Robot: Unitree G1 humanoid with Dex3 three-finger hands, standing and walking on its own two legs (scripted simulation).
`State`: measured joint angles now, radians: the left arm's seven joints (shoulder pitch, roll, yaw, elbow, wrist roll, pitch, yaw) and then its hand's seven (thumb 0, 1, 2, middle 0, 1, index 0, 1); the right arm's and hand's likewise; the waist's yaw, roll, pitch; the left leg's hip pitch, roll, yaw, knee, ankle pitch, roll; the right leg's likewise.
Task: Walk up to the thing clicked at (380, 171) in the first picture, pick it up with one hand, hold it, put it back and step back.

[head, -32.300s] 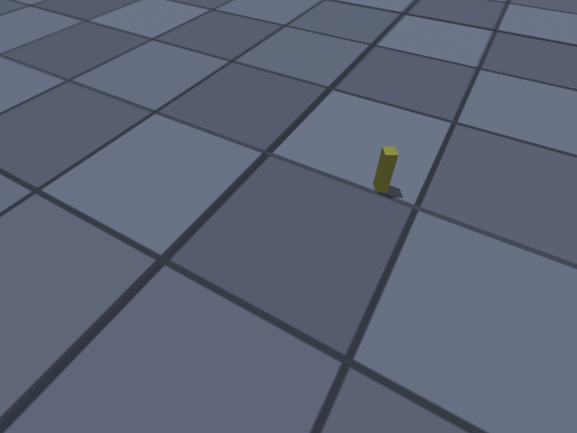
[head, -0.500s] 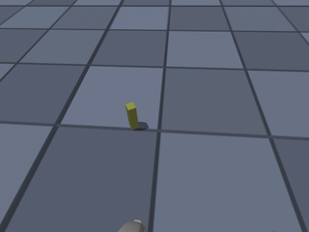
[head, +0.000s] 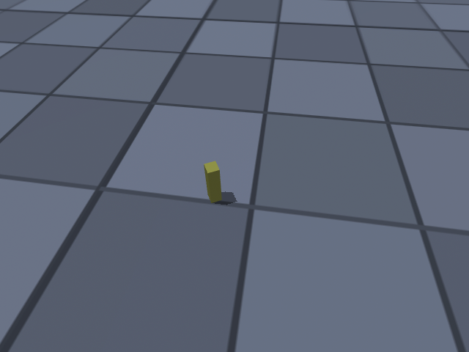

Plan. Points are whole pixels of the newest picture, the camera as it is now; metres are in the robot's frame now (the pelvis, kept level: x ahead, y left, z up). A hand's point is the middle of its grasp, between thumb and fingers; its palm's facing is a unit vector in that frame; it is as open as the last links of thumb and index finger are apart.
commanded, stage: step back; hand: left
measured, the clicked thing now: (213, 182) +1.01 +0.17 -0.65
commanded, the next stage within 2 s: stand in 0.48 s
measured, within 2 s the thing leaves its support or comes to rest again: neither
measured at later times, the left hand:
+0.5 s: hand out of the picture +0.13 +0.28 -0.15, palm faces +0.01 -0.93 -0.36, open 7.4 cm
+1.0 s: hand out of the picture +0.09 +0.27 -0.14, palm faces -0.04 -0.94 -0.33, open 7.4 cm
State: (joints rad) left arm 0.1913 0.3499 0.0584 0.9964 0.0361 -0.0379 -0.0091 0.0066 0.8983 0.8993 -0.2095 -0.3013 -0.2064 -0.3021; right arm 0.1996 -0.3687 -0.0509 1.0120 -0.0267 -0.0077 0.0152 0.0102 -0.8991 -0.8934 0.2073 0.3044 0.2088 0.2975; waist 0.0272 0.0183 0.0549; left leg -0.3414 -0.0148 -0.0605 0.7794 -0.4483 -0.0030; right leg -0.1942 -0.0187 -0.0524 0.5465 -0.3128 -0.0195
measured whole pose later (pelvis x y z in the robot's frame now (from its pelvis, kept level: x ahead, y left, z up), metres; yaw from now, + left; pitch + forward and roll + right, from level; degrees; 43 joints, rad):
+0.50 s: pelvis +0.03 +0.02 +0.00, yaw -1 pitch -3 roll +0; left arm 0.09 0.37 0.03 1.07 0.01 -0.02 0.00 0.01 0.90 0.90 -0.21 -0.30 -0.20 -0.30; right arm 0.03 -0.33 -0.03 1.08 -0.02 -0.02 0.01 0.01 -0.90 -0.89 0.21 0.30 0.21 0.30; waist 0.02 0.00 0.07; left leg -0.22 0.03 0.02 0.52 -0.25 -0.01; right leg -0.13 -0.02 0.00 0.49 -0.32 0.02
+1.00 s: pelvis +0.01 +0.02 +0.01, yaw -1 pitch -4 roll +0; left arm 0.10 0.35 0.00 1.14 0.01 -0.01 -0.01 0.01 0.90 0.90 -0.21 -0.30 -0.20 -0.30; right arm 0.09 -0.34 -0.02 1.16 -0.01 -0.01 0.02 0.01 -0.90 -0.89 0.21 0.30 0.21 0.30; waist -0.01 -0.01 0.06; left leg -0.14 0.02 0.03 0.33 -0.12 -0.01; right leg -0.07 -0.02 0.00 0.32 -0.19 0.02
